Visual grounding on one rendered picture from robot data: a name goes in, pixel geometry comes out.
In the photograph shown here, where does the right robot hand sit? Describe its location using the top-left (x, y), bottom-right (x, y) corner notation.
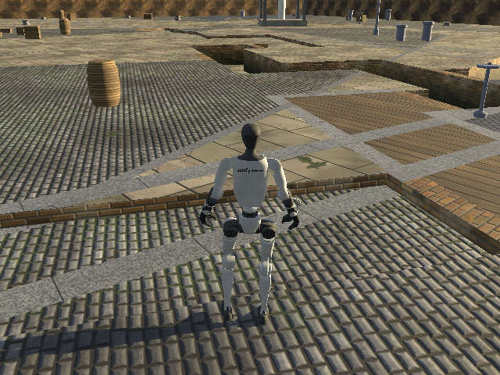
top-left (281, 214), bottom-right (300, 230)

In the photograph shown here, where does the left robot thigh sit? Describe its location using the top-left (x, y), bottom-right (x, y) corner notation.
top-left (223, 217), bottom-right (239, 270)

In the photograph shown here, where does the robot left upper arm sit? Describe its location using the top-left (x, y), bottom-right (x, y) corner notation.
top-left (210, 157), bottom-right (234, 200)

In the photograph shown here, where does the right robot thigh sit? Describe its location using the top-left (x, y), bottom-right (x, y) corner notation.
top-left (259, 219), bottom-right (277, 277)

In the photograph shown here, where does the left robot forearm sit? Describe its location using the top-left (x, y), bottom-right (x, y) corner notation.
top-left (202, 187), bottom-right (218, 215)

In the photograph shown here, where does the right robot forearm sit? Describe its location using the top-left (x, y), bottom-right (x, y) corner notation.
top-left (282, 189), bottom-right (298, 217)

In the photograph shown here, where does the robot thigh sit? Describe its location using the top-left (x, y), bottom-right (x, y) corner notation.
top-left (223, 217), bottom-right (239, 270)
top-left (259, 219), bottom-right (277, 277)

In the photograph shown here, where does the left robot hand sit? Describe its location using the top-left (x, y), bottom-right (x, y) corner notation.
top-left (199, 212), bottom-right (218, 227)

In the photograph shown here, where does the robot right upper arm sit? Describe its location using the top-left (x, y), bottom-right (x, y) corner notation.
top-left (267, 158), bottom-right (290, 201)

